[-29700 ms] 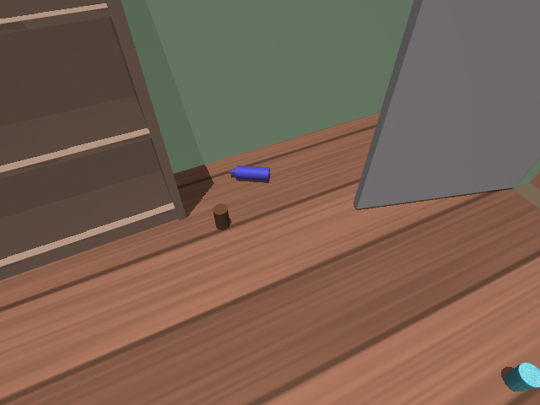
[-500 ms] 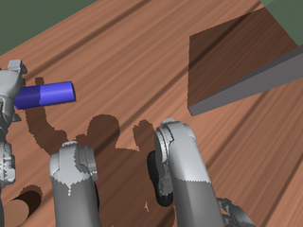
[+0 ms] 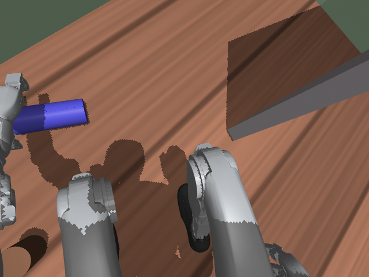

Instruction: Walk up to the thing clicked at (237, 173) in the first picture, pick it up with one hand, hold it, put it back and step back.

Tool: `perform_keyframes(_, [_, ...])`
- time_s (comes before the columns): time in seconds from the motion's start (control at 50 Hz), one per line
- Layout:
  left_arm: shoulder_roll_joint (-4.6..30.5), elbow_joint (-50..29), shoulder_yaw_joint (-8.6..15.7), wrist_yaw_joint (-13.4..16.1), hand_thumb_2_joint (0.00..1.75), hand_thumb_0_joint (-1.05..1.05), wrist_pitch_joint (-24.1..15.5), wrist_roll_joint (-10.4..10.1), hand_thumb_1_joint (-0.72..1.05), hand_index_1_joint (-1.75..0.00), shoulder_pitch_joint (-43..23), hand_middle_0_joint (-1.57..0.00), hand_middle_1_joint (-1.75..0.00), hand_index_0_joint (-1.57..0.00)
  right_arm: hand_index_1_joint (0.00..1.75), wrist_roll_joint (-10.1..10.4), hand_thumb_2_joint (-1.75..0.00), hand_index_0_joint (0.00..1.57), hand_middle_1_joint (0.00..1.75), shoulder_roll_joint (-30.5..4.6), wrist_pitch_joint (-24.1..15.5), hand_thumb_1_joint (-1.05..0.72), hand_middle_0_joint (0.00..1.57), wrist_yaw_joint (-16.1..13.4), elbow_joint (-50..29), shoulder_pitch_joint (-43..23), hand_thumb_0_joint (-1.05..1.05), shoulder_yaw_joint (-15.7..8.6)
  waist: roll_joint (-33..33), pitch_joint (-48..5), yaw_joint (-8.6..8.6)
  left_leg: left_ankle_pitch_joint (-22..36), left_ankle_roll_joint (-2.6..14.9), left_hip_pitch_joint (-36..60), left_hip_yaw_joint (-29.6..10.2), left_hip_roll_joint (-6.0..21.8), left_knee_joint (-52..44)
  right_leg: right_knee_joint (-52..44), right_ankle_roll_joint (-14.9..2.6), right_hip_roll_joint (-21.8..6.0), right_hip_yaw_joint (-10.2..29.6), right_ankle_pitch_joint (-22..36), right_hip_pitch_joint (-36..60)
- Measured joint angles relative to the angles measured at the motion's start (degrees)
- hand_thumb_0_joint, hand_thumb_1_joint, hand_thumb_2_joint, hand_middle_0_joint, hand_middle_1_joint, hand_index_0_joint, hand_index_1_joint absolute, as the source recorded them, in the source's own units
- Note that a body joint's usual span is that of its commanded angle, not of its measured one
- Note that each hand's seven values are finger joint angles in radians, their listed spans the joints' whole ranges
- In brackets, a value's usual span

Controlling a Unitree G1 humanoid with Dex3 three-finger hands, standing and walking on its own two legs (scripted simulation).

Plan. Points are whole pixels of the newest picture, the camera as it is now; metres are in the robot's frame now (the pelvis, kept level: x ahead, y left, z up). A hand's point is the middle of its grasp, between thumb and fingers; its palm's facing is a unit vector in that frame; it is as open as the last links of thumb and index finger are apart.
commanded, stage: rise first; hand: left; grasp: from above
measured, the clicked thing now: (44, 117) +0.50 +0.24 -0.29
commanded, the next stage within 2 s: approach in 0.14 s
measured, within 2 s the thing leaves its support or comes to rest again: neither
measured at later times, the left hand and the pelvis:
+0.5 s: hand (23, 109) +0.48 +0.25 -0.16, palm faces -0.44 -0.03 -0.90, open 14.0 cm; pelvis +0.00 +0.00 +0.00, yaw +0 degrees
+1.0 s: hand (17, 111) +0.48 +0.26 -0.17, palm faces -0.45 -0.06 -0.89, open 13.9 cm; pelvis +0.00 +0.00 +0.00, yaw +0 degrees
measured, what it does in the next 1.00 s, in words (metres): stands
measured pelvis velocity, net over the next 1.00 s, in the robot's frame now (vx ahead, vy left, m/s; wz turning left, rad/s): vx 0.00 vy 0.00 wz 0.01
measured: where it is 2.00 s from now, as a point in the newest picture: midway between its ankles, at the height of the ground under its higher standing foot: (154, 248)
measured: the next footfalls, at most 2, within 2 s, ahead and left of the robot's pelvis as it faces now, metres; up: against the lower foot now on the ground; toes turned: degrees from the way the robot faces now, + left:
none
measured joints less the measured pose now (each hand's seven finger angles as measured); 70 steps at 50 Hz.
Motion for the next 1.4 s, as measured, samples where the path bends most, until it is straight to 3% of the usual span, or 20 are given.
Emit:
perform_keyframes(0.3, [-0.6,-1.5,-1.0,-1.2,1.0,0.0,0.1,-0.7,-0.51,-1.02,0.2,-0.1,-1.03,-0.1,0.3,0.3,-0.9,0.2,0.3,0.1,0.2,-0.91,0.2,0.2,-0.1,0.3,0.0,-0.1,0.2,-0.4,0.6,0.1,0.35,0.1,0.2,-0.1,-0.3,-0.3,-0.17,-0.2,0.1,-0.1,0.4])
perform_keyframes(0.42, [-2.1,-0.8,-4.0,-1.1,1.02,0.0,0.7,-0.8,-0.51,-1.03,-1.8,-0.1,-1.03,-0.1,0.3,0.4,-0.89,0.2,0.3,0.4,0.1,-0.9,0.2,0.0,0.3,0.5,0.0,-0.5,-0.1,-1.2,0.64,0.2,0.47,0.1,0.6,-0.1,-0.8,-0.7,-0.52,-0.2,0.3,-0.2,0.3])
perform_keyframes(0.5, [-3.3,2.7,-6.3,-0.3,1.02,0.0,1.4,-0.4,-0.51,-1.03,-5.8,-0.09,-1.04,-0.1,0.3,-0.1,-0.89,0.2,0.3,0.6,-0.3,-0.9,0.2,-0.2,0.5,0.1,0.0,0.1,-0.6,-1.2,-0.56,0.2,0.48,0.1,0.6,0.0,-0.9,-0.8,-0.73,-0.2,0.3,-0.2,0.3])
perform_keyframes(0.62, [-2.7,7.8,-4.4,2.4,1.01,0.0,3.2,2.2,-0.51,-1.02,-10.7,-0.08,-1.04,-0.09,0.3,-0.7,-0.89,0.2,0.3,0.0,-0.7,-0.9,0.2,-0.2,-0.9,0.0,0.0,1.6,-0.1,-0.2,-3.96,0.2,0.43,-0.9,0.0,0.1,-0.4,-0.8,-0.67,0.1,-0.2,0.2,-0.6])
perform_keyframes(0.72, [-2.0,7.4,-1.2,3.6,1.01,0.0,5.7,1.9,-0.51,-1.02,-9.4,-0.08,-1.03,-0.09,0.3,-0.5,-0.89,0.2,0.3,-0.7,-0.6,-0.9,0.2,0.7,-2.1,1.4,0.0,2.4,0.9,1.0,-5.27,-0.2,0.39,-1.4,-0.1,0.4,0.2,-0.3,-0.26,0.4,-0.3,0.2,-1.4])
perform_keyframes(0.82, [-2.6,2.9,0.8,2.2,1.01,0.01,6.9,-0.8,-0.51,-1.02,-4.1,-0.08,-1.04,-0.09,0.3,-0.3,-0.89,0.2,0.3,-0.6,-0.3,-0.9,0.2,1.9,-2.0,3.0,0.01,2.1,1.7,1.7,-3.84,-0.8,0.21,-0.7,0.2,0.7,0.3,0.2,0.21,0.6,0.2,-0.1,-1.3])
perform_keyframes(0.92, [-2.3,-1.5,1.9,-0.8,1.03,0.01,5.6,-3.3,-0.52,-1.04,-1.2,-0.09,-1.05,-0.1,0.3,-0.4,-0.89,0.2,0.3,-0.2,-0.3,-0.9,0.2,2.2,-1.7,3.1,0.01,1.2,1.7,2.1,-1.57,-0.6,-0.2,0.1,0.3,0.4,0.0,0.3,0.28,0.3,0.3,-0.1,-0.6])
perform_keyframes(1.04, [-1.8,-0.7,-2.8,-3.5,1.02,0.0,3.1,-4.5,-0.51,-1.05,-3.5,-0.08,-1.06,-0.1,0.3,-0.2,-0.89,0.2,0.3,-0.4,-0.1,-0.9,0.2,1.1,-0.9,1.6,0.01,0.0,0.9,1.3,0.15,0.1,-0.56,0.2,-0.2,0.0,-0.6,-0.3,-0.09,0.0,-0.2,0.3,-0.2])
perform_keyframes(1.1, [-2.4,1.1,-4.7,-3.8,1.02,0.0,1.8,-3.8,-0.5,-1.05,-4.2,-0.08,-1.07,-0.1,0.3,-0.2,-0.89,0.2,0.3,-0.9,0.0,-0.91,0.2,0.7,-0.9,0.9,0.0,0.1,0.4,0.9,0.02,0.2,-0.58,0.4,-0.5,0.0,-0.6,-0.5,-0.31,-0.1,-0.5,0.3,0.2])
perform_keyframes(1.18, [-2.3,3.6,-4.9,-2.5,1.02,0.0,-0.3,-1.0,-0.49,-1.05,-4.8,-0.08,-1.08,-0.1,0.3,-0.4,-0.89,0.2,0.3,-1.5,0.0,-0.91,0.2,0.2,-1.7,0.0,0.0,1.2,-0.7,1.2,-1.15,0.3,-0.65,0.5,-0.9,-0.1,-0.2,-0.5,-0.61,0.0,-0.9,0.5,0.5])
perform_keyframes(1.3, [-0.1,8.0,-2.5,3.7,1.0,0.0,-1.6,3.6,-0.48,-1.04,-6.2,-0.08,-1.07,-0.1,0.3,-1.7,-0.89,0.2,0.3,-1.5,-1.0,-0.9,0.2,0.5,-1.9,-0.4,0.0,2.1,-2.2,2.0,-3.59,0.4,-0.63,-0.4,-1.4,-0.1,1.3,0.5,-0.34,0.3,-1.2,0.9,-0.3])
perform_keyframes(1.4, [1.8,12.7,-2.4,8.0,0.99,0.0,0.5,4.6,-0.48,-1.01,-7.6,-0.07,-1.04,-0.09,0.3,-3.1,-0.89,0.2,0.3,-1.1,-2.4,-0.9,0.2,1.6,-1.5,-0.5,0.0,3.1,-2.7,3.2,-5.36,0.3,-0.3,-1.8,-1.5,0.1,2.5,1.3,-0.14,0.7,-1.2,1.1,-1.6])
